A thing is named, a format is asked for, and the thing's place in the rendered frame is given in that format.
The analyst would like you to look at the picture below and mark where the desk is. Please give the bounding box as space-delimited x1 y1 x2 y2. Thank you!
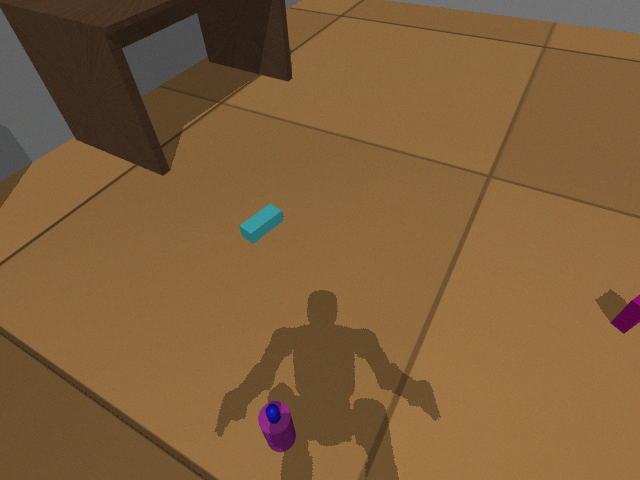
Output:
0 0 292 176

